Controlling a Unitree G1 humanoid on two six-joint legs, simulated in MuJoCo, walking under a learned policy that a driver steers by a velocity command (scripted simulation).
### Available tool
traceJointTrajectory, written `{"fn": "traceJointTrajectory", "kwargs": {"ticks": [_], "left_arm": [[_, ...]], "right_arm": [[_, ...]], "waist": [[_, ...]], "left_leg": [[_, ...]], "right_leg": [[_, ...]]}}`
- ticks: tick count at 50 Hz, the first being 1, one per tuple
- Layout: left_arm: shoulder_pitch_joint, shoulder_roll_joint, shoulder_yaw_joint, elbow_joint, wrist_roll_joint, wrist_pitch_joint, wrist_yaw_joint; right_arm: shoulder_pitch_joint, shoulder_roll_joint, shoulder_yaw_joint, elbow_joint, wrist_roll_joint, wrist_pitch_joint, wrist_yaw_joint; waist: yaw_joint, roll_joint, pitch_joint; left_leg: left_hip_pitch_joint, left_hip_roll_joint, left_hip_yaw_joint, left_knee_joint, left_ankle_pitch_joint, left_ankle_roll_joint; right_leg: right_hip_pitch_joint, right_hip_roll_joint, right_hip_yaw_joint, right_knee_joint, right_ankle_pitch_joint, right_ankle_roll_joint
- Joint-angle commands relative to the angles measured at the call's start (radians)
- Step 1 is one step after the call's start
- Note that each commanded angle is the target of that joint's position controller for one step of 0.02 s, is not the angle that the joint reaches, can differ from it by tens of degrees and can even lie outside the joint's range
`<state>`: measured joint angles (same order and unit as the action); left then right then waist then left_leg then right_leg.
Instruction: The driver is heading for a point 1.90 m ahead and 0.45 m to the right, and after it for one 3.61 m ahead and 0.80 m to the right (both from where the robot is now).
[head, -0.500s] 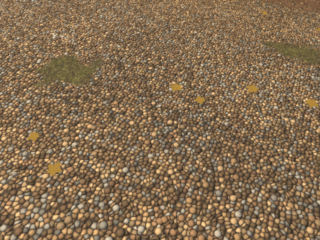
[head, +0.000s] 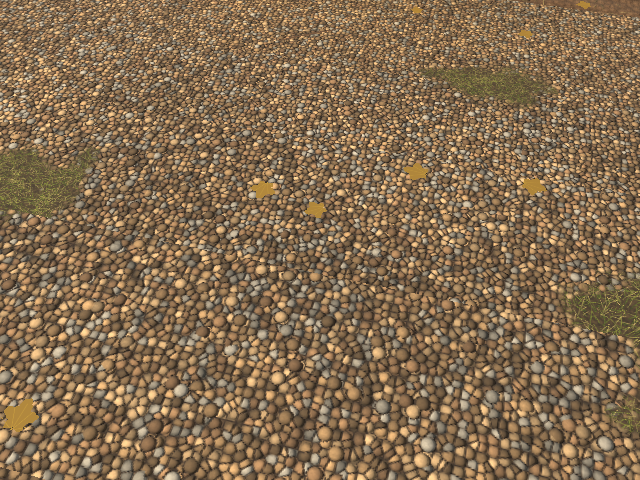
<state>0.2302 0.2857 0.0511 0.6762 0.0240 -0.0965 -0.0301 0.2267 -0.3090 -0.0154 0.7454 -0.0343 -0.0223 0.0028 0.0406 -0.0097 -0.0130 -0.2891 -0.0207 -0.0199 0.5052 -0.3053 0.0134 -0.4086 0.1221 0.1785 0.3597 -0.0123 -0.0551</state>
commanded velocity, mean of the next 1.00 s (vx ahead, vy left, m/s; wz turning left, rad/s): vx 0.01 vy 0.00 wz -0.52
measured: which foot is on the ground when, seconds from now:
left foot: down 0.00-0.60, up 0.62-1.00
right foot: down 0.00-0.02, up 0.04-0.56, down 0.58-1.00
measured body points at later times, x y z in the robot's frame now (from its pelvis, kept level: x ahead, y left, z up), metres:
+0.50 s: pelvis +0.02 +0.00 +0.01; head +0.05 +0.00 +0.46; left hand +0.23 +0.20 -0.10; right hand +0.03 -0.32 -0.07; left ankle -0.01 +0.11 -0.74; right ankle -0.01 -0.13 -0.71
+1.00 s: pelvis +0.03 -0.06 +0.01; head +0.06 -0.07 +0.46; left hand +0.31 +0.09 -0.07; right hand -0.02 -0.35 -0.11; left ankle +0.12 +0.07 -0.71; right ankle -0.01 -0.14 -0.74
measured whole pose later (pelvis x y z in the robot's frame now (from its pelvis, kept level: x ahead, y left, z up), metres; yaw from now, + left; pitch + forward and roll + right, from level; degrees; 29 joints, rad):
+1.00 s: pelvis +0.03 -0.06 +0.01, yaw -31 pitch +3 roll +0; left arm 0.20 0.30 0.06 0.60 0.01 -0.10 -0.06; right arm 0.24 -0.31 -0.01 0.77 -0.05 -0.05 0.01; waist 0.01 0.00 0.02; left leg -0.42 0.07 -0.01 0.72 -0.33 -0.10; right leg -0.25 0.10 0.09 0.40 -0.19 -0.07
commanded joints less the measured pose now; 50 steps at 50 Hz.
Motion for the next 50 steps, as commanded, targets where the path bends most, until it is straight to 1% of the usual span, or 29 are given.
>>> {"fn": "traceJointTrajectory", "kwargs": {"ticks": [1, 2, 3, 4, 5, 6, 7, 8, 9, 10, 12, 15, 20, 23, 26, 28, 29, 30, 31, 32, 33, 34, 35, 36, 39, 42, 45, 48, 50], "left_arm": [[0.026, 0.069, 0.004, -0.069, 0.014, 0.008, -0.002], [-0.035, 0.048, -0.005, -0.131, 0.032, 0.008, -0.001], [-0.021, 0.070, -0.003, -0.098, 0.068, 0.012, -0.002], [0.022, 0.109, 0.011, -0.052, 0.062, 0.020, 0.013], [0.077, 0.144, 0.029, -0.019, 0.057, 0.021, 0.025], [0.065, 0.140, 0.035, -0.021, 0.065, 0.020, 0.025], [0.057, 0.123, 0.028, -0.023, 0.071, 0.019, 0.011], [0.051, 0.109, 0.024, -0.023, 0.059, 0.018, -0.005], [0.047, 0.102, 0.019, -0.020, 0.032, 0.018, -0.016], [0.028, 0.091, 0.015, -0.023, 0.019, 0.019, -0.025], [-0.025, 0.066, 0.007, -0.033, 0.014, 0.025, -0.033], [-0.066, 0.051, -0.002, -0.044, 0.012, 0.044, -0.037], [-0.044, 0.077, 0.000, -0.024, 0.032, 0.061, -0.049], [-0.063, 0.090, 0.010, -0.020, 0.021, 0.064, -0.064], [-0.080, 0.096, 0.020, -0.017, 0.007, 0.053, -0.073], [-0.079, 0.110, 0.034, -0.016, -0.009, 0.034, -0.079], [-0.064, 0.135, 0.048, -0.014, -0.009, 0.020, -0.072], [-0.007, 0.217, 0.075, -0.013, 0.001, 0.007, -0.054], [0.106, 0.323, 0.099, -0.013, -0.004, -0.003, -0.036], [0.184, 0.288, 0.103, 0.023, 0.027, -0.033, -0.016], [0.175, 0.256, 0.107, 0.040, 0.029, -0.054, -0.008], [0.119, 0.218, 0.098, 0.025, 0.011, -0.051, -0.006], [0.076, 0.185, 0.084, 0.010, -0.011, -0.044, -0.008], [0.031, 0.180, 0.075, -0.011, -0.019, -0.034, -0.009], [-0.053, 0.190, 0.070, -0.075, -0.004, -0.024, -0.012], [-0.035, 0.193, 0.067, -0.103, 0.006, -0.033, -0.017], [-0.006, 0.186, 0.063, -0.123, -0.001, -0.026, -0.020], [-0.004, 0.168, 0.051, -0.137, -0.014, -0.015, -0.029], [-0.050, 0.157, 0.037, -0.146, -0.020, -0.002, -0.045]], "right_arm": [[0.129, -0.145, -0.048, -0.062, 0.015, -0.033, -0.012], [0.132, -0.205, -0.066, -0.073, 0.003, -0.053, -0.022], [0.061, -0.196, -0.065, -0.077, -0.034, -0.069, -0.023], [-0.012, -0.152, -0.058, -0.110, -0.022, -0.076, -0.023], [-0.106, -0.096, -0.039, -0.143, -0.006, -0.085, -0.017], [-0.144, -0.068, -0.027, -0.161, 0.010, -0.093, -0.015], [-0.151, -0.085, -0.032, -0.174, 0.012, -0.094, -0.021], [-0.139, -0.112, -0.041, -0.183, 0.004, -0.093, -0.028], [-0.121, -0.138, -0.053, -0.185, -0.002, -0.093, -0.033], [-0.079, -0.147, -0.058, -0.180, -0.002, -0.090, -0.037], [0.016, -0.158, -0.066, -0.150, 0.000, -0.079, -0.040], [0.129, -0.184, -0.093, -0.106, 0.001, -0.065, -0.033], [0.035, -0.189, -0.119, -0.127, -0.028, -0.068, -0.025], [-0.009, -0.194, -0.128, -0.144, -0.038, -0.072, -0.041], [-0.022, -0.202, -0.132, -0.144, -0.027, -0.066, -0.059], [-0.038, -0.195, -0.124, -0.132, -0.017, -0.054, -0.065], [-0.004, -0.167, -0.111, -0.112, -0.013, -0.048, -0.058], [0.056, -0.094, -0.090, -0.125, -0.016, -0.045, -0.055], [0.038, -0.029, -0.060, -0.202, -0.027, -0.060, -0.061], [-0.026, -0.044, -0.050, -0.195, -0.028, -0.076, -0.046], [-0.090, -0.073, -0.056, -0.183, -0.015, -0.081, -0.046], [-0.057, -0.143, -0.079, -0.154, -0.013, -0.082, -0.054], [-0.047, -0.162, -0.085, -0.144, -0.018, -0.079, -0.059], [-0.046, -0.138, -0.074, -0.147, -0.023, -0.074, -0.059], [0.027, -0.117, -0.059, -0.099, -0.017, -0.047, -0.034], [0.045, -0.099, -0.045, -0.061, -0.018, -0.026, -0.006], [0.012, -0.081, -0.028, -0.053, -0.024, -0.025, 0.004], [-0.010, -0.073, -0.014, -0.046, -0.017, -0.039, 0.005], [-0.001, -0.070, -0.007, -0.036, -0.002, -0.049, 0.010]], "waist": [[-0.072, -0.012, -0.144], [-0.082, 0.180, -0.069], [-0.057, 0.087, -0.025], [-0.029, 0.041, -0.045], [0.008, 0.075, -0.049], [0.014, 0.103, -0.041], [0.011, 0.101, -0.046], [-0.002, 0.078, -0.048], [-0.017, 0.085, -0.044], [-0.044, 0.077, -0.041], [-0.084, 0.082, -0.024], [-0.126, 0.100, -0.014], [-0.084, 0.126, -0.007], [-0.075, 0.124, -0.008], [-0.072, 0.112, -0.009], [-0.046, 0.096, -0.018], [-0.039, 0.061, -0.048], [-0.050, -0.081, -0.151], [-0.021, -0.213, -0.266], [0.030, -0.091, -0.184], [0.043, -0.094, -0.073], [0.015, -0.092, -0.080], [-0.019, -0.095, -0.069], [-0.058, -0.094, -0.046], [-0.099, -0.080, -0.057], [-0.077, -0.071, -0.047], [-0.035, -0.055, -0.046], [-0.008, -0.056, -0.047], [-0.027, -0.043, -0.053]], "left_leg": [[0.265, 0.137, -0.128, -0.201, 0.138, 0.221], [0.355, 0.408, -0.468, -0.285, 0.295, 0.477], [0.319, 0.519, -0.504, -0.365, 0.357, 0.485], [0.264, 0.438, -0.365, -0.360, 0.338, 0.383], [0.211, 0.349, -0.246, -0.349, 0.327, 0.302], [0.187, 0.289, -0.163, -0.332, 0.384, 0.261], [0.156, 0.267, -0.105, -0.317, 0.486, 0.253], [0.152, 0.256, -0.055, -0.309, 0.547, 0.258], [0.171, 0.247, -0.002, -0.296, 0.585, 0.259], [0.207, 0.239, 0.026, -0.286, 0.610, 0.261], [0.328, 0.257, 0.047, -0.271, 0.663, 0.266], [0.477, 0.338, 0.032, -0.253, 0.766, 0.297], [0.393, 0.385, 0.078, -0.285, 0.720, 0.295], [0.380, 0.393, 0.112, -0.294, 0.615, 0.256], [0.390, 0.386, 0.149, -0.260, 0.523, 0.211], [0.343, 0.353, 0.182, -0.193, 0.415, 0.157], [0.298, 0.315, 0.200, -0.134, 0.333, 0.113], [0.193, 0.204, 0.303, 0.046, 0.141, 0.011], [-0.093, 0.053, 0.259, 0.260, -0.362, -0.088], [-0.263, 0.054, 0.045, 0.348, -0.458, -0.080], [-0.350, 0.078, -0.004, 0.457, -0.421, -0.075], [-0.347, 0.090, -0.013, 0.540, -0.393, -0.078], [-0.311, 0.097, -0.028, 0.567, -0.356, -0.076], [-0.244, 0.103, -0.035, 0.568, -0.303, -0.079], [-0.148, 0.078, -0.015, 0.539, -0.120, -0.091], [-0.133, 0.082, -0.001, 0.462, -0.038, -0.110], [-0.183, 0.105, -0.020, 0.352, -0.032, -0.120], [-0.169, 0.111, -0.006, 0.235, -0.045, -0.116], [-0.087, 0.095, 0.025, 0.115, 0.039, -0.109]], "right_leg": [[-0.068, -0.203, 0.276, -0.004, -0.342, -0.115], [-0.366, -0.022, 0.048, 0.182, -0.457, 0.029], [-0.419, -0.075, 0.008, 0.392, -0.484, 0.095], [-0.341, -0.112, -0.023, 0.551, -0.435, 0.118], [-0.294, -0.099, -0.055, 0.662, -0.389, 0.138], [-0.285, -0.078, -0.079, 0.741, -0.348, 0.153], [-0.254, -0.073, -0.124, 0.842, -0.336, 0.161], [-0.246, -0.078, -0.146, 0.892, -0.313, 0.166], [-0.242, -0.093, -0.167, 0.905, -0.283, 0.172], [-0.251, -0.110, -0.177, 0.871, -0.257, 0.178], [-0.295, -0.148, -0.188, 0.714, -0.214, 0.187], [-0.324, -0.190, -0.200, 0.501, -0.236, 0.176], [-0.137, -0.196, -0.232, 0.350, -0.279, 0.099], [-0.058, -0.192, -0.228, 0.297, -0.279, 0.071], [0.006, -0.168, -0.241, 0.185, -0.234, 0.043], [0.120, -0.121, -0.262, 0.032, -0.064, -0.005], [0.221, -0.104, -0.254, -0.020, 0.076, -0.049], [0.427, -0.221, -0.119, 0.013, 0.491, -0.166], [0.692, -0.444, 0.257, 0.001, 0.684, -0.385], [0.706, -0.475, 0.303, -0.018, 0.523, -0.376], [0.626, -0.434, 0.217, -0.026, 0.491, -0.321], [0.571, -0.414, 0.165, -0.034, 0.507, -0.303], [0.482, -0.401, 0.133, -0.047, 0.515, -0.283], [0.360, -0.381, 0.108, -0.083, 0.487, -0.264], [0.225, -0.341, 0.053, -0.122, 0.419, -0.239], [0.192, -0.318, 0.042, -0.119, 0.324, -0.222], [0.260, -0.335, 0.093, -0.073, 0.208, -0.219], [0.261, -0.336, 0.134, -0.017, 0.100, -0.206], [0.206, -0.311, 0.139, 0.032, 0.047, -0.182]]}}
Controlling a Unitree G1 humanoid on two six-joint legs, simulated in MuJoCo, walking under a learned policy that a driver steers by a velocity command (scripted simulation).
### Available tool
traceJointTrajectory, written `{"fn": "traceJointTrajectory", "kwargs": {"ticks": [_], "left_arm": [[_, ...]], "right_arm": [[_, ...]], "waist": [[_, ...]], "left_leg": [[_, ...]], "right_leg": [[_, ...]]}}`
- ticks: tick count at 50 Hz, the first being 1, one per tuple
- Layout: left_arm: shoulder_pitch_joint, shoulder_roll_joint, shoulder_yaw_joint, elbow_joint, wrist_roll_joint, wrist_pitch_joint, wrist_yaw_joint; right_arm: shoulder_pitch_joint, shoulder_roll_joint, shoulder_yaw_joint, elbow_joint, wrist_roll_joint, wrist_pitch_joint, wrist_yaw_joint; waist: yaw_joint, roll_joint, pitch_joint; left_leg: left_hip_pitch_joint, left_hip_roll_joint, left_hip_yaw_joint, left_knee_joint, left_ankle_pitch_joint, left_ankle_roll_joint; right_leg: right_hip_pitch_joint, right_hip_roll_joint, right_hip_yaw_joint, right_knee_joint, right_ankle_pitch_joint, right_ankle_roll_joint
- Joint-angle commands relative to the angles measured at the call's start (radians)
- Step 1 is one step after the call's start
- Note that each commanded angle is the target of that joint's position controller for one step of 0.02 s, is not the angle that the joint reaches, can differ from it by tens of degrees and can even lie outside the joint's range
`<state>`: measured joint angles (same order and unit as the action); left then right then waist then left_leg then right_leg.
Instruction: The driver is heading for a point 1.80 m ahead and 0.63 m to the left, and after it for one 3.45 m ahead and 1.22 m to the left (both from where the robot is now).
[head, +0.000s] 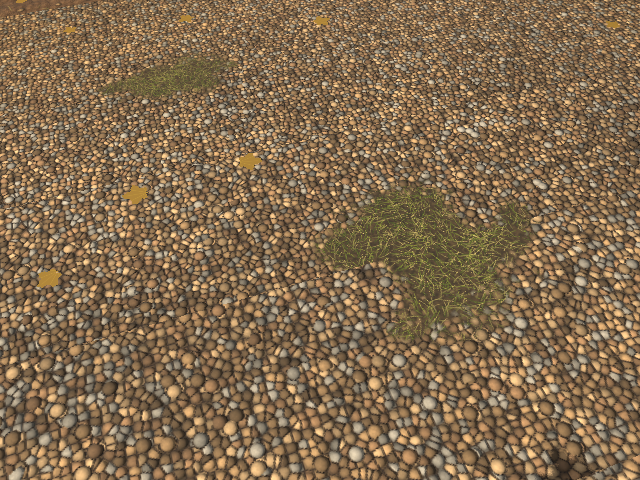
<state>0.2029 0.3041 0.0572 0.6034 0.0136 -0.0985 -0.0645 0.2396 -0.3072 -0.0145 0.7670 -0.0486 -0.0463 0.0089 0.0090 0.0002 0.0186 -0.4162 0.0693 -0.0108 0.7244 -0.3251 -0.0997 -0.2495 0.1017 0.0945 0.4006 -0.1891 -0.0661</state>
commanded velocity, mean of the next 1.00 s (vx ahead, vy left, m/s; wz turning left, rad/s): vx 0.00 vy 0.00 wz -0.05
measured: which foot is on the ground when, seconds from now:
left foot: up 0.00-0.02, down 0.04-1.00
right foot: down 0.00-1.00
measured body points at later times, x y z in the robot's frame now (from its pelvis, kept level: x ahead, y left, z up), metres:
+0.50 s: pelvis +0.02 +0.05 -0.01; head +0.04 +0.05 +0.44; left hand +0.13 +0.32 -0.12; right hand +0.21 -0.19 -0.09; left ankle +0.01 +0.15 -0.74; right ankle +0.01 -0.09 -0.74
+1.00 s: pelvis +0.01 +0.07 +0.00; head +0.03 +0.08 +0.44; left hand +0.11 +0.33 -0.13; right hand +0.17 -0.18 -0.10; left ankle +0.01 +0.15 -0.74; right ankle +0.01 -0.09 -0.74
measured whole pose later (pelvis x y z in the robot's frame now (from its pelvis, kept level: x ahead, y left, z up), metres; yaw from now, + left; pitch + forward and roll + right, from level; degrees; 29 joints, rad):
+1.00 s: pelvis +0.01 +0.07 +0.00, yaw +1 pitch +0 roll -1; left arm 0.23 0.30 0.00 0.78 0.00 -0.01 -0.05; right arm 0.14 -0.27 -0.01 0.77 -0.01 -0.08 0.10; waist 0.01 -0.01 0.05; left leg -0.22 -0.03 0.03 0.49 -0.26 0.05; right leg -0.19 0.00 0.11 0.46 -0.27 0.05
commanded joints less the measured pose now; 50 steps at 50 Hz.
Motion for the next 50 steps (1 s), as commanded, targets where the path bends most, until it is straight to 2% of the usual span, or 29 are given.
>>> {"fn": "traceJointTrajectory", "kwargs": {"ticks": [1, 2, 3, 4, 5, 6, 7, 8, 11, 14, 25, 38, 50], "left_arm": [[-0.047, 0.128, 0.021, -0.072, -0.017, 0.009, -0.024], [-0.054, 0.105, 0.007, -0.067, -0.018, 0.014, -0.037], [-0.040, 0.070, -0.009, -0.057, -0.018, 0.018, -0.043], [0.098, 0.033, -0.018, -0.039, -0.020, 0.022, -0.043], [0.163, 0.047, -0.014, -0.014, -0.013, 0.029, -0.033], [0.098, 0.087, -0.004, -0.016, -0.014, 0.044, -0.021], [0.045, 0.116, 0.002, -0.026, -0.013, 0.052, -0.015], [0.049, 0.129, 0.006, -0.021, -0.011, 0.055, -0.013], [0.022, 0.095, -0.005, -0.031, -0.015, 0.051, -0.005], [0.031, 0.086, -0.006, -0.025, -0.019, 0.051, 0.002], [0.075, 0.102, -0.010, 0.027, -0.018, 0.066, 0.012], [0.069, 0.109, -0.026, 0.082, -0.016, 0.074, 0.016], [0.041, 0.106, -0.030, 0.139, -0.014, 0.077, 0.020]], "right_arm": [[-0.008, -0.066, -0.002, -0.052, 0.027, -0.029, 0.011], [-0.016, -0.064, 0.003, -0.057, 0.041, -0.037, 0.017], [-0.013, -0.069, 0.006, -0.077, 0.049, -0.046, 0.019], [-0.044, -0.120, 0.010, -0.101, 0.064, -0.062, 0.029], [-0.138, -0.100, 0.021, -0.104, 0.054, -0.061, 0.053], [-0.141, -0.100, 0.015, -0.094, 0.053, -0.051, 0.075], [-0.118, -0.111, 0.005, -0.091, 0.051, -0.047, 0.082], [-0.120, -0.108, 0.005, -0.094, 0.052, -0.045, 0.084], [-0.112, -0.094, 0.004, -0.101, 0.047, -0.049, 0.083], [-0.126, -0.075, 0.006, -0.107, 0.051, -0.052, 0.086], [-0.166, -0.077, -0.009, -0.124, 0.045, -0.053, 0.089], [-0.161, -0.091, -0.023, -0.101, 0.043, -0.050, 0.091], [-0.126, -0.096, -0.031, -0.063, 0.044, -0.045, 0.090]], "waist": [[-0.019, -0.032, -0.085], [-0.032, -0.023, -0.094], [-0.043, -0.018, -0.125], [0.033, 0.090, -0.189], [0.092, 0.070, -0.150], [0.064, 0.029, -0.093], [0.030, 0.021, -0.068], [0.022, 0.032, -0.070], [-0.010, 0.024, -0.066], [-0.009, 0.030, -0.072], [-0.009, 0.031, -0.079], [0.005, 0.022, -0.056], [0.007, 0.013, -0.038]], "left_leg": [[0.110, -0.004, 0.032, -0.205, 0.178, 0.017], [0.180, -0.001, 0.024, -0.266, 0.274, 0.037], [0.249, 0.038, -0.009, -0.281, 0.384, 0.078], [0.315, 0.167, -0.139, -0.300, 0.588, 0.229], [0.171, 0.157, -0.147, -0.297, 0.383, 0.262], [0.058, 0.082, -0.085, -0.306, 0.185, 0.192], [0.066, 0.044, -0.046, -0.299, 0.143, 0.149], [0.111, 0.033, -0.036, -0.284, 0.148, 0.138], [0.181, 0.042, -0.037, -0.266, 0.161, 0.153], [0.223, 0.044, -0.039, -0.255, 0.224, 0.161], [0.335, 0.013, -0.031, -0.225, 0.365, 0.138], [0.321, -0.011, -0.045, -0.273, 0.329, 0.118], [0.321, -0.022, -0.052, -0.319, 0.285, 0.113]], "right_leg": [[0.005, -0.269, 0.221, 0.018, 0.205, -0.153], [-0.031, -0.241, 0.226, 0.038, 0.187, -0.123], [-0.054, -0.200, 0.224, 0.062, 0.137, -0.069], [-0.053, -0.112, 0.131, 0.084, -0.066, 0.037], [0.034, -0.079, 0.039, 0.066, -0.114, 0.096], [0.093, -0.081, 0.030, 0.045, -0.057, 0.099], [0.056, -0.073, 0.038, 0.055, -0.050, 0.077], [0.018, -0.071, 0.040, 0.050, -0.041, 0.065], [-0.043, -0.069, 0.047, 0.031, -0.016, 0.054], [-0.051, -0.076, 0.047, 0.029, 0.029, 0.064], [-0.082, -0.093, 0.027, 0.015, 0.076, 0.088], [-0.046, -0.108, 0.009, 0.004, 0.031, 0.101], [-0.023, -0.117, -0.003, -0.016, 0.019, 0.107]]}}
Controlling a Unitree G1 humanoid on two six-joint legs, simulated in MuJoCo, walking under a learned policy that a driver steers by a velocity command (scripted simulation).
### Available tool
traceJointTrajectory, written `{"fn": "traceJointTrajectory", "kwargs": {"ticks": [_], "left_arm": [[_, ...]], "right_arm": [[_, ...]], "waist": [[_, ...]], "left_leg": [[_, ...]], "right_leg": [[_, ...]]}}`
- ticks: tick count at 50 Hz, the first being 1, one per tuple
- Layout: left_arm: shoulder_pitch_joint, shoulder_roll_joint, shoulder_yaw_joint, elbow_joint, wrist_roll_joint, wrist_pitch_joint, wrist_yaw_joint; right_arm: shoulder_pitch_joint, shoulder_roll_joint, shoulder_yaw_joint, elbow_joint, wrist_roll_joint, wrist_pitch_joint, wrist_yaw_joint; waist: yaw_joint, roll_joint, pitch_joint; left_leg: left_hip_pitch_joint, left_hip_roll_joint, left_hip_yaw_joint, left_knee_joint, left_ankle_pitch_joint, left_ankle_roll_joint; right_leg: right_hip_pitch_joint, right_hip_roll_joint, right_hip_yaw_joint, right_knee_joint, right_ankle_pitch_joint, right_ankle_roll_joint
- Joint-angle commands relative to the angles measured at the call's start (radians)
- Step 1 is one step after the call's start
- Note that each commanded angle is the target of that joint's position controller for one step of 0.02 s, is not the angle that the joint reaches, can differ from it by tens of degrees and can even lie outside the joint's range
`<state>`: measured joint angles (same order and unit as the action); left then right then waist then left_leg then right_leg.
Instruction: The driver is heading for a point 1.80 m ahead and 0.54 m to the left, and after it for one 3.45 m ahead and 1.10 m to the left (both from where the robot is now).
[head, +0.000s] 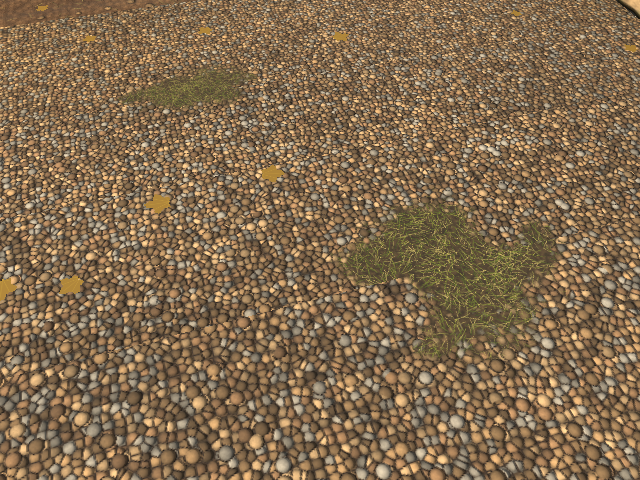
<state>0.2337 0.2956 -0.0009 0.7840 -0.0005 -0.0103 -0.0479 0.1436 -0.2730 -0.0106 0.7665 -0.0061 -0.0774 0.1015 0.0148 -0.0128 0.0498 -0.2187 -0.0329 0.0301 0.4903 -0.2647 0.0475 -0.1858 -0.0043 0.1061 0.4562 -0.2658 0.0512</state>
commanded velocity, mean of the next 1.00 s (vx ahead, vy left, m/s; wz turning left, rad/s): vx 0.21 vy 0.00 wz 0.00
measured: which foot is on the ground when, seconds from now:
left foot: down 0.00-0.72, up 0.74-1.00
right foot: down 0.00-0.42, up 0.44-0.70, down 0.72-1.00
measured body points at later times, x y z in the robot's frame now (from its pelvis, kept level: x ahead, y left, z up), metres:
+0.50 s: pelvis +0.01 +0.00 +0.01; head +0.03 +0.00 +0.46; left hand +0.09 +0.27 -0.13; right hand +0.11 -0.28 -0.11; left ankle +0.00 +0.08 -0.74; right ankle -0.01 -0.15 -0.72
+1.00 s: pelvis +0.18 -0.08 +0.00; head +0.18 -0.08 +0.45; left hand +0.14 +0.14 -0.14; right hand +0.34 -0.31 -0.12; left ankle +0.31 +0.07 -0.69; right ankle +0.08 -0.16 -0.74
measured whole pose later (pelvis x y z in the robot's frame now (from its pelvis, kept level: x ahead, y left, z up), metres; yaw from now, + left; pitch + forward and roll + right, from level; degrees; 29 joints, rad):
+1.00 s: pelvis +0.18 -0.08 +0.00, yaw -1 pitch +0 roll -2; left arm 0.50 0.16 -0.02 0.91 0.10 -0.12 0.00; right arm 0.16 -0.23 0.00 0.81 -0.09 -0.08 0.05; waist 0.08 0.05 0.00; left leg -0.63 0.09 -0.05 0.83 0.13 0.04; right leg 0.01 0.09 -0.05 0.31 -0.32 -0.07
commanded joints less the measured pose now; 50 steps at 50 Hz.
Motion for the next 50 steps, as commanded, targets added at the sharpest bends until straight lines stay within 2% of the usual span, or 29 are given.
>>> {"fn": "traceJointTrajectory", "kwargs": {"ticks": [1, 18, 19, 20, 21, 22, 23, 24, 25, 26, 27, 29, 32, 34, 35, 36, 37, 38, 39, 40, 41, 42, 44, 45, 46, 47, 48, 49, 50], "left_arm": [[0.008, 0.115, 0.028, -0.037, 0.000, -0.011, 0.003], [-0.022, 0.115, 0.028, 0.049, 0.001, -0.004, 0.007], [-0.003, 0.112, 0.027, 0.064, 0.002, 0.000, 0.008], [0.007, 0.121, 0.031, 0.072, 0.010, 0.005, 0.012], [-0.001, 0.143, 0.042, 0.065, 0.027, 0.006, 0.024], [-0.036, 0.144, 0.047, 0.049, 0.046, -0.001, 0.038], [-0.071, 0.119, 0.044, 0.033, 0.062, -0.017, 0.054], [-0.108, 0.083, 0.034, 0.020, 0.075, -0.035, 0.071], [-0.134, 0.071, 0.034, 0.008, 0.079, -0.053, 0.082], [-0.120, 0.063, 0.037, 0.001, 0.082, -0.066, 0.081], [-0.102, 0.056, 0.039, 0.000, 0.090, -0.073, 0.075], [-0.095, 0.030, 0.036, 0.008, 0.094, -0.069, 0.055], [-0.058, 0.002, 0.027, 0.023, 0.051, -0.073, 0.018], [0.016, 0.039, 0.035, 0.043, 0.047, -0.090, -0.001], [0.088, 0.072, 0.047, 0.051, 0.048, -0.104, -0.001], [0.220, 0.127, 0.067, 0.073, 0.069, -0.118, 0.010], [0.336, 0.225, 0.083, 0.060, 0.076, -0.132, 0.029], [0.330, 0.150, 0.069, 0.069, 0.085, -0.138, 0.033], [0.231, 0.086, 0.053, 0.054, 0.065, -0.140, 0.036], [0.176, 0.030, 0.037, 0.031, 0.061, -0.129, 0.038], [0.173, 0.000, 0.019, 0.029, 0.056, -0.122, 0.038], [0.155, -0.014, 0.011, 0.018, 0.063, -0.115, 0.041], [0.171, -0.008, 0.016, 0.019, 0.075, -0.107, 0.048], [0.194, -0.005, 0.016, 0.026, 0.083, -0.112, 0.053], [0.218, -0.018, 0.016, 0.045, 0.109, -0.110, 0.052], [0.243, -0.020, 0.013, 0.041, 0.110, -0.119, 0.054], [0.291, -0.051, 0.003, 0.088, 0.113, -0.125, 0.056], [0.334, -0.048, 0.002, 0.103, 0.106, -0.124, 0.053], [0.353, -0.022, 0.008, 0.120, 0.090, -0.122, 0.052]], "right_arm": [[-0.027, -0.131, -0.035, -0.059, 0.002, -0.013, -0.002], [0.018, -0.140, -0.042, -0.004, 0.001, -0.001, -0.001], [0.040, -0.136, -0.042, 0.007, 0.002, 0.002, -0.003], [0.071, -0.157, -0.052, 0.017, -0.003, 0.006, -0.010], [0.124, -0.211, -0.076, 0.033, -0.019, 0.009, -0.026], [0.192, -0.233, -0.090, 0.054, -0.030, 0.005, -0.048], [0.227, -0.220, -0.090, 0.058, -0.030, -0.005, -0.078], [0.239, -0.172, -0.072, 0.048, -0.036, -0.017, -0.106], [0.234, -0.105, -0.049, 0.031, -0.044, -0.035, -0.128], [0.193, -0.062, -0.030, 0.015, -0.051, -0.051, -0.143], [0.156, -0.053, -0.023, 0.006, -0.048, -0.054, -0.152], [0.139, -0.117, -0.038, 0.006, -0.033, -0.041, -0.163], [0.170, -0.204, -0.059, 0.043, -0.044, -0.004, -0.128], [0.128, -0.197, -0.055, 0.050, -0.063, 0.014, -0.097], [0.142, -0.155, -0.043, 0.070, -0.079, 0.008, -0.086], [0.162, -0.082, -0.024, 0.089, -0.093, -0.004, -0.079], [0.144, 0.013, 0.002, 0.021, -0.087, -0.033, -0.063], [0.037, -0.039, -0.016, 0.012, -0.073, -0.055, -0.061], [0.043, -0.071, -0.023, 0.027, -0.067, -0.059, -0.077], [0.078, -0.109, -0.037, 0.053, -0.070, -0.053, -0.090], [0.100, -0.095, -0.037, 0.054, -0.079, -0.046, -0.093], [0.077, -0.056, -0.027, 0.043, -0.083, -0.036, -0.089], [0.046, -0.019, -0.019, 0.033, -0.070, -0.023, -0.072], [0.051, 0.014, -0.005, 0.027, -0.079, -0.021, -0.057], [0.085, 0.032, 0.003, 0.034, -0.088, -0.017, -0.040], [0.062, 0.022, 0.004, 0.016, -0.101, -0.014, -0.034], [0.007, 0.013, 0.005, -0.008, -0.098, -0.015, -0.041], [-0.012, 0.011, 0.008, -0.014, -0.085, -0.012, -0.049], [-0.025, 0.012, 0.012, -0.012, -0.071, -0.013, -0.057]], "waist": [[0.002, 0.025, -0.068], [0.004, 0.018, -0.056], [0.001, 0.022, -0.049], [-0.012, 0.033, -0.019], [-0.041, 0.072, 0.010], [-0.075, 0.116, 0.032], [-0.097, 0.146, 0.057], [-0.117, 0.160, 0.072], [-0.123, 0.163, 0.047], [-0.090, 0.155, 0.029], [-0.065, 0.123, 0.032], [-0.055, 0.082, 0.043], [-0.022, 0.086, 0.063], [0.018, 0.080, 0.050], [0.048, 0.061, 0.009], [0.098, -0.032, -0.041], [0.120, -0.225, -0.135], [0.163, -0.130, 0.016], [0.105, -0.093, 0.064], [0.072, -0.054, 0.062], [0.041, -0.046, 0.056], [0.021, -0.028, 0.084], [0.017, -0.031, 0.060], [0.027, -0.019, 0.039], [0.012, -0.022, 0.046], [0.029, -0.017, 0.032], [0.039, -0.003, 0.056], [0.056, -0.012, 0.049], [0.073, 0.002, 0.018]], "left_leg": [[0.124, 0.079, -0.092, -0.088, 0.222, -0.033], [0.144, 0.065, -0.083, -0.120, 0.236, -0.018], [0.143, 0.069, -0.095, -0.151, 0.118, -0.013], [0.133, 0.080, -0.117, -0.196, -0.085, 0.009], [0.141, 0.124, -0.181, -0.254, -0.295, 0.071], [0.193, 0.226, -0.315, -0.316, -0.431, 0.156], [0.238, 0.342, -0.437, -0.357, -0.486, 0.232], [0.234, 0.421, -0.512, -0.390, -0.442, 0.274], [0.245, 0.437, -0.528, -0.415, -0.379, 0.281], [0.243, 0.408, -0.472, -0.423, -0.325, 0.252], [0.223, 0.355, -0.386, -0.433, -0.288, 0.213], [0.153, 0.256, -0.218, -0.429, -0.224, 0.155], [0.021, 0.243, -0.166, -0.377, -0.186, 0.179], [-0.057, 0.249, -0.171, -0.291, -0.175, 0.199], [-0.113, 0.221, -0.155, -0.178, -0.175, 0.187], [-0.185, 0.142, -0.103, 0.056, -0.179, 0.135], [-0.408, -0.022, -0.041, 0.387, -0.296, 0.045], [-0.570, 0.006, -0.157, 0.538, -0.303, 0.061], [-0.587, 0.053, -0.148, 0.644, -0.229, 0.070], [-0.561, 0.078, -0.122, 0.683, -0.177, 0.075], [-0.518, 0.104, -0.124, 0.653, -0.121, 0.079], [-0.487, 0.126, -0.117, 0.614, -0.087, 0.070], [-0.438, 0.128, -0.082, 0.516, 0.007, 0.037], [-0.389, 0.107, -0.047, 0.518, 0.080, 0.014], [-0.385, 0.116, -0.062, 0.537, 0.178, 0.006], [-0.442, 0.112, -0.058, 0.482, 0.284, -0.005], [-0.578, 0.158, -0.149, 0.349, 0.415, -0.014], [-0.646, 0.172, -0.162, 0.264, 0.521, -0.030], [-0.578, 0.171, -0.144, 0.107, 0.699, -0.034]], "right_leg": [[-0.085, -0.011, -0.015, -0.074, 0.097, -0.010], [-0.059, -0.011, -0.030, -0.108, 0.121, -0.012], [-0.060, -0.010, -0.031, -0.117, 0.064, -0.012], [-0.081, -0.002, -0.037, -0.108, -0.021, -0.020], [-0.136, 0.019, -0.057, -0.051, -0.143, -0.030], [-0.237, 0.024, -0.073, 0.042, -0.190, -0.033], [-0.326, -0.002, -0.085, 0.127, -0.180, -0.045], [-0.374, -0.049, -0.053, 0.247, -0.190, -0.057], [-0.404, -0.060, -0.026, 0.409, -0.271, -0.064], [-0.403, -0.065, -0.027, 0.493, -0.290, -0.078], [-0.373, -0.065, -0.056, 0.458, -0.270, -0.085], [-0.225, -0.029, -0.150, 0.277, -0.214, -0.075], [0.007, 0.005, -0.184, 0.039, 0.078, -0.077], [0.156, 0.024, -0.168, -0.059, 0.127, -0.105], [0.269, 0.001, -0.139, -0.036, 0.133, -0.126], [0.382, -0.093, -0.032, -0.071, 0.122, -0.179], [0.542, -0.351, 0.415, -0.199, 0.164, -0.433], [0.454, -0.365, 0.463, -0.293, -0.056, -0.422], [0.373, -0.337, 0.355, -0.300, -0.161, -0.365], [0.320, -0.304, 0.285, -0.316, -0.155, -0.340], [0.277, -0.289, 0.228, -0.329, -0.064, -0.326], [0.218, -0.272, 0.167, -0.339, 0.018, -0.310], [0.171, -0.222, 0.076, -0.360, 0.133, -0.301], [0.119, -0.180, 0.021, -0.330, 0.172, -0.306], [0.079, -0.180, 0.001, -0.288, 0.243, -0.305], [0.101, -0.155, -0.013, -0.258, 0.249, -0.314], [0.198, -0.198, 0.038, -0.220, 0.226, -0.306], [0.261, -0.208, 0.046, -0.174, 0.241, -0.313], [0.210, -0.145, -0.014, -0.119, 0.193, -0.284]]}}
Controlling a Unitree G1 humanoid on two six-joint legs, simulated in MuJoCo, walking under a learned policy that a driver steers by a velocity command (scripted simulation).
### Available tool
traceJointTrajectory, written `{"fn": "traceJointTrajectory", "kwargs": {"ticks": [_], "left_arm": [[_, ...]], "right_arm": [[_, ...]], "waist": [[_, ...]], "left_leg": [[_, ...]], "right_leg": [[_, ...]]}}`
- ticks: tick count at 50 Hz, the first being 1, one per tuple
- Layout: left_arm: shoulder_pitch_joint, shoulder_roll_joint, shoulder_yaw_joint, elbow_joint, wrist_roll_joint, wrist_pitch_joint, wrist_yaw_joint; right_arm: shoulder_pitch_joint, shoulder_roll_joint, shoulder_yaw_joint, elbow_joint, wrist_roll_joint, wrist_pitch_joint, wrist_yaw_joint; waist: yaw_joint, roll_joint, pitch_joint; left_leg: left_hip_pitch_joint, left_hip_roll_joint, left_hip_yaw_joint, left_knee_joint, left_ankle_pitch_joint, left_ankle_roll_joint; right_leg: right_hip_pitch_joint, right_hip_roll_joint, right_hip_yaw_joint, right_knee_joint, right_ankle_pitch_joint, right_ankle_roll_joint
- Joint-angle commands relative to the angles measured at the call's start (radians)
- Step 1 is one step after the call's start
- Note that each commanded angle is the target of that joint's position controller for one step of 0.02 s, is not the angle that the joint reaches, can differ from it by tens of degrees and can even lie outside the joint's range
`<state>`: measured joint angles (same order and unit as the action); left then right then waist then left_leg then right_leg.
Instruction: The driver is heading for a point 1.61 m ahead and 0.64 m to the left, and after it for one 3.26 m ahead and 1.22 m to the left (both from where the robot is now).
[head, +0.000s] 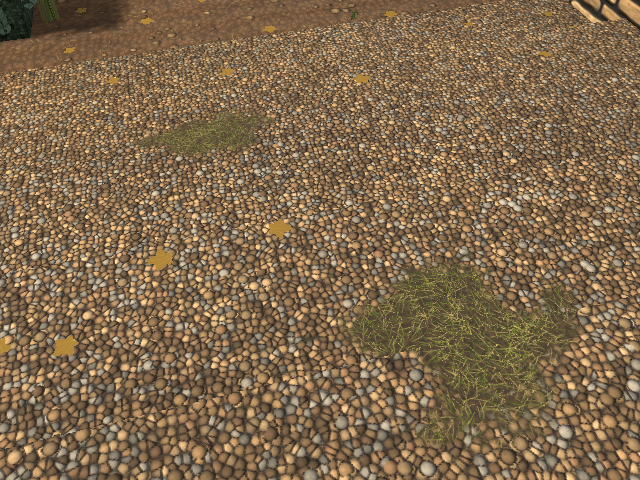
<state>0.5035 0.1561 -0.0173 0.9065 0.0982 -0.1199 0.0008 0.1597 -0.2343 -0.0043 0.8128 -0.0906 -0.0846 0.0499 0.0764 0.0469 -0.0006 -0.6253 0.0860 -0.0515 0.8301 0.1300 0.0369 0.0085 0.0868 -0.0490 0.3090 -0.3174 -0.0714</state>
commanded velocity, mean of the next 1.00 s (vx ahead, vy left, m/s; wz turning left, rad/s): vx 0.49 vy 0.00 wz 0.33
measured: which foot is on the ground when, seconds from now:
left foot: up 0.00-0.26, down 0.28-0.68, up 0.70-1.00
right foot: down 0.00-0.30, up 0.32-0.64, down 0.66-1.00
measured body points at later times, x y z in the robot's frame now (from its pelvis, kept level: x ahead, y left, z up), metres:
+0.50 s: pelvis +0.34 +0.06 -0.17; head +0.35 +0.06 +0.28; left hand +0.41 +0.30 -0.30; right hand +0.32 -0.19 -0.32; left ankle +0.32 +0.15 -0.91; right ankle +0.42 -0.08 -0.83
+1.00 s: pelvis +0.60 +0.03 -0.16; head +0.61 +0.04 +0.29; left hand +0.46 +0.24 -0.30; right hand +0.84 -0.11 -0.27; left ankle +0.68 +0.23 -0.84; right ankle +0.62 -0.06 -0.91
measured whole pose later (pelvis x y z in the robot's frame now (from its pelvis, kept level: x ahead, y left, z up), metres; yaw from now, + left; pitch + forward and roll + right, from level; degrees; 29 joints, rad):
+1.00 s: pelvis +0.60 +0.03 -0.16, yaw +23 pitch +0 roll -2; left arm 0.45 0.22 0.00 0.98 0.08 -0.12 0.01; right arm 0.14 -0.24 -0.03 0.85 -0.06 -0.08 0.08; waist 0.10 0.03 0.01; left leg -0.67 0.10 -0.03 0.87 -0.04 0.02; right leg -0.04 0.01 -0.22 0.17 -0.13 -0.04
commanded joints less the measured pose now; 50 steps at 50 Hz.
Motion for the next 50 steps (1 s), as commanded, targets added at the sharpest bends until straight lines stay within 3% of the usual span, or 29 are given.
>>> {"fn": "traceJointTrajectory", "kwargs": {"ticks": [1, 2, 3, 5, 8, 9, 10, 11, 12, 14, 15, 16, 17, 18, 19, 20, 22, 23, 24, 27, 31, 33, 34, 35, 36, 37, 40, 45, 50], "left_arm": [[0.110, 0.111, 0.016, 0.017, 0.000, -0.005, -0.010], [0.019, 0.168, 0.049, 0.024, -0.159, 0.001, 0.008], [0.152, 0.060, -0.013, 0.053, 0.015, -0.002, -0.020], [0.190, 0.047, -0.014, 0.074, 0.005, -0.007, -0.024], [0.292, 0.080, -0.020, 0.115, -0.016, 0.002, 0.001], [0.136, 0.204, 0.039, 0.080, -0.077, 0.029, 0.038], [0.159, 0.174, 0.032, 0.091, -0.072, 0.051, 0.056], [0.350, 0.083, -0.019, 0.156, -0.022, 0.032, 0.016], [0.318, 0.105, -0.009, 0.154, -0.043, 0.027, 0.004], [0.248, 0.193, 0.014, 0.134, -0.047, 0.035, -0.037], [0.170, 0.191, 0.046, 0.137, -0.102, 0.062, 0.027], [0.503, -0.033, -0.060, 0.190, 0.042, 0.046, -0.088], [0.310, 0.102, -0.021, 0.116, 0.010, 0.034, -0.130], [0.032, 0.156, -0.003, -0.036, -0.046, 0.009, -0.140], [-0.186, 0.169, 0.006, -0.093, -0.058, 0.001, -0.113], [-0.175, 0.204, 0.018, -0.101, -0.037, -0.010, -0.083], [-0.170, 0.082, -0.020, -0.094, 0.000, 0.016, -0.039], [-0.167, 0.055, -0.029, -0.088, 0.013, 0.032, -0.041], [-0.150, 0.066, -0.030, -0.092, -0.003, 0.047, -0.049], [-0.227, 0.087, -0.048, -0.131, -0.041, 0.071, -0.060], [-0.402, 0.193, -0.021, -0.157, -0.026, 0.041, -0.036], [-0.359, 0.275, 0.018, -0.148, -0.047, 0.010, -0.022], [-0.155, 0.338, 0.046, -0.100, -0.063, -0.006, -0.011], [0.034, 0.343, 0.042, -0.077, -0.071, -0.002, -0.012], [0.057, 0.292, 0.038, -0.050, -0.047, 0.000, -0.009], [-0.069, 0.255, 0.034, -0.065, -0.058, -0.004, -0.001], [-0.212, 0.120, -0.001, -0.078, -0.073, -0.001, 0.024], [-0.196, 0.137, 0.022, -0.038, -0.029, -0.020, 0.039], [-0.103, 0.145, 0.022, 0.014, -0.005, -0.017, -0.002]], "right_arm": [[-0.058, 0.001, 0.015, -0.068, 0.012, 0.004, -0.006], [-0.190, -0.118, -0.047, -0.121, 0.080, 0.029, 0.006], [-0.077, 0.010, 0.022, -0.093, -0.007, 0.029, -0.001], [-0.128, -0.032, 0.009, -0.109, -0.024, 0.036, -0.003], [-0.260, -0.026, 0.019, -0.146, -0.002, 0.037, 0.003], [-0.349, -0.061, -0.018, -0.157, 0.126, 0.027, 0.009], [-0.318, -0.035, -0.009, -0.133, 0.135, 0.024, 0.011], [-0.224, -0.017, 0.022, -0.079, -0.015, 0.034, 0.007], [-0.184, -0.054, 0.002, -0.062, -0.041, 0.039, 0.002], [0.091, -0.152, -0.042, 0.049, -0.002, 0.030, -0.027], [0.300, -0.171, -0.064, 0.159, 0.067, 0.028, -0.028], [0.648, -0.235, -0.081, 0.149, 0.033, 0.017, -0.002], [0.710, -0.207, -0.082, 0.204, -0.017, 0.017, 0.021], [0.608, -0.244, -0.092, 0.200, 0.002, 0.017, 0.017], [0.480, -0.209, -0.077, 0.169, 0.014, 0.018, 0.005], [0.367, -0.183, -0.062, 0.139, 0.008, 0.015, 0.014], [0.153, -0.001, 0.004, 0.077, 0.000, -0.016, 0.013], [0.074, -0.004, 0.010, 0.043, 0.033, -0.035, 0.008], [0.021, -0.065, -0.004, 0.032, 0.048, -0.043, 0.006], [0.082, -0.172, -0.045, 0.038, 0.019, -0.053, 0.043], [0.208, -0.152, -0.064, 0.053, 0.015, -0.033, 0.057], [0.216, -0.137, -0.062, 0.045, 0.006, -0.029, 0.048], [0.195, -0.081, -0.049, 0.015, 0.003, -0.035, 0.047], [0.388, 0.054, -0.009, 0.004, -0.005, -0.052, 0.040], [0.220, -0.032, -0.030, -0.002, 0.019, -0.045, 0.039], [0.161, -0.052, -0.039, 0.002, 0.029, -0.038, 0.011], [0.187, -0.011, -0.028, 0.040, 0.002, -0.025, -0.032], [0.063, -0.001, -0.025, 0.013, 0.035, -0.011, 0.026], [0.021, -0.013, -0.026, -0.006, 0.026, -0.001, 0.048]], "waist": [[0.014, -0.093, 0.074], [-0.020, -0.103, 0.150], [0.016, -0.102, 0.080], [0.029, -0.049, 0.152], [0.088, -0.057, 0.186], [0.093, -0.075, 0.268], [0.101, -0.042, 0.245], [0.095, -0.031, 0.120], [0.063, -0.063, 0.162], [-0.064, 0.062, 0.041], [-0.146, 0.021, 0.061], [-0.174, 0.312, -0.523], [-0.284, 0.141, -0.530], [-0.291, 0.119, -0.348], [-0.273, -0.074, -0.097], [-0.193, -0.076, -0.033], [-0.027, -0.079, 0.135], [-0.012, -0.038, 0.158], [0.021, 0.017, 0.116], [-0.008, 0.005, 0.102], [-0.082, -0.028, 0.058], [-0.038, -0.043, -0.010], [0.047, -0.169, -0.151], [0.023, -0.392, -0.468], [0.095, -0.262, -0.224], [0.055, -0.192, -0.072], [-0.054, -0.127, -0.039], [-0.047, -0.094, 0.004], [-0.046, -0.104, 0.031]], "left_leg": [[-0.057, 0.036, -0.018, -0.246, 0.413, -0.018], [0.033, -0.020, 0.067, -0.233, 0.352, -0.019], [0.092, 0.043, -0.022, -0.205, 0.438, -0.005], [-0.010, 0.030, -0.004, -0.265, 0.348, 0.004], [-0.068, 0.046, -0.001, -0.370, 0.290, 0.007], [-0.071, 0.007, 0.057, -0.375, 0.239, -0.012], [-0.002, 0.034, 0.030, -0.433, 0.272, -0.012], [0.131, 0.088, -0.004, -0.493, 0.334, -0.002], [0.176, 0.064, 0.037, -0.501, 0.265, 0.003], [0.583, -0.017, 0.156, -0.599, 0.310, 0.014], [0.793, 0.012, 0.154, -0.448, 0.446, 0.023], [1.614, 0.253, -0.091, -0.048, 0.916, 0.391], [1.653, 0.281, -0.236, -0.061, 0.898, 0.441], [1.535, 0.343, -0.404, -0.227, 0.407, 0.429], [1.164, 0.298, -0.352, -0.383, 0.025, 0.336], [0.856, 0.279, -0.308, -0.439, 0.036, 0.345], [0.291, 0.245, -0.270, -0.638, -0.094, 0.317], [0.124, 0.168, -0.196, -0.705, -0.162, 0.307], [0.024, 0.070, -0.103, -0.679, -0.227, 0.268], [-0.006, 0.086, -0.166, -0.666, -0.197, 0.260], [0.266, 0.088, -0.221, -0.508, -0.150, 0.214], [0.265, 0.028, -0.204, -0.364, -0.069, 0.140], [0.139, -0.097, -0.095, -0.080, -0.136, 0.051], [-0.057, -0.228, -0.021, 0.196, -0.698, -0.011], [-0.274, -0.159, -0.074, 0.372, -0.700, 0.010], [-0.282, -0.099, -0.072, 0.393, -0.585, 0.032], [-0.052, 0.021, -0.055, 0.326, -0.442, 0.026], [-0.040, 0.042, -0.011, 0.126, -0.279, -0.009], [0.018, 0.028, 0.020, 0.058, -0.085, -0.013]], "right_leg": [[-0.110, -0.208, 0.123, 0.051, 0.232, -0.158], [-0.249, -0.225, 0.173, 0.054, 0.214, -0.131], [-0.290, -0.218, 0.152, 0.105, 0.144, -0.154], [-0.204, -0.242, 0.204, 0.159, 0.110, -0.164], [-0.082, -0.244, 0.267, 0.250, 0.042, -0.137], [-0.147, -0.227, 0.252, 0.280, 0.117, -0.134], [-0.139, -0.223, 0.236, 0.347, 0.167, -0.123], [-0.068, -0.207, 0.245, 0.345, 0.084, -0.078], [-0.057, -0.206, 0.237, 0.381, 0.161, -0.071], [-0.124, -0.100, 0.110, 0.678, 0.395, -0.016], [-0.386, -0.085, 0.054, 1.060, 0.258, -0.072], [-0.653, -0.016, 0.124, 1.521, -0.357, 0.078], [-0.879, 0.038, 0.170, 1.763, -0.511, 0.108], [-1.192, 0.000, 0.101, 1.767, -0.473, 0.113], [-1.222, -0.101, 0.091, 1.624, -0.358, 0.084], [-1.076, -0.143, 0.100, 1.501, -0.270, 0.076], [-0.790, -0.279, 0.207, 0.999, -0.038, -0.003], [-0.662, -0.280, 0.164, 0.731, 0.100, -0.005], [-0.473, -0.227, 0.096, 0.573, 0.167, -0.002], [-0.324, -0.180, 0.088, 0.394, 0.338, 0.031], [-0.366, -0.140, 0.073, 0.278, 0.373, 0.010], [-0.161, -0.131, 0.043, 0.285, 0.376, -0.054], [0.140, -0.254, 0.174, 0.265, 0.477, -0.165], [0.552, -0.555, 0.622, 0.124, 0.470, -0.408], [0.392, -0.512, 0.733, -0.012, 0.012, -0.290], [0.174, -0.471, 0.608, -0.075, -0.224, -0.198], [-0.084, -0.420, 0.368, -0.161, 0.064, -0.159], [-0.084, -0.378, 0.080, -0.249, 0.286, -0.154], [-0.143, -0.353, -0.098, -0.220, 0.404, -0.151]]}}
